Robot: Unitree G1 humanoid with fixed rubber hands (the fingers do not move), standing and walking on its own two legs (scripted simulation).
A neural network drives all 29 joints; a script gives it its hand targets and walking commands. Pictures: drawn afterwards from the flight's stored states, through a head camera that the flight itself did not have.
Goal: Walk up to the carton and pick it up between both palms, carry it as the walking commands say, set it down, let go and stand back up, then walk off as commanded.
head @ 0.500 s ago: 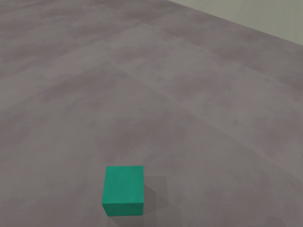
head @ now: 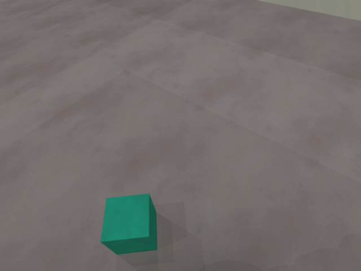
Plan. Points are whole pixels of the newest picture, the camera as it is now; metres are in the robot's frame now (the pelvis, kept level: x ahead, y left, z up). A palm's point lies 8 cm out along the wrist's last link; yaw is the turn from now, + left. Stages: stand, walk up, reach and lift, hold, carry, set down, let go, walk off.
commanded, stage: walk off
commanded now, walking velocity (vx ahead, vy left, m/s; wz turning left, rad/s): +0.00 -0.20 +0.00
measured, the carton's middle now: (132, 224) +0.45 +0.29 -0.65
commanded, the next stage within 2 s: none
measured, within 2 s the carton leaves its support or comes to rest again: neither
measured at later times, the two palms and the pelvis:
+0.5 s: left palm out of the picture +0.05 +0.16 -0.14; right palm out of the picture +0.00 -0.37 -0.10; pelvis +0.00 -0.10 +0.01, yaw -1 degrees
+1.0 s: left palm out of the picture +0.03 +0.00 -0.15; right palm out of the picture +0.06 -0.49 -0.13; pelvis +0.00 -0.24 -0.01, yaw +1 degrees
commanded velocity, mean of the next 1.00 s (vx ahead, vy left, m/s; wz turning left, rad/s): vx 0.00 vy -0.20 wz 0.00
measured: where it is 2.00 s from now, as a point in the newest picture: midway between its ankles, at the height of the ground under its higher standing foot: outside the picture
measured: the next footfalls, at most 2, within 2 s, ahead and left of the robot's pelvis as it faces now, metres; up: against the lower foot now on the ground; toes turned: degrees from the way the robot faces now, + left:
left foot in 0.24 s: +0.03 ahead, +0.03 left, +0.00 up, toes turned +9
right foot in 0.64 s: +0.05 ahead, -0.31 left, +0.00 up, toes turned -5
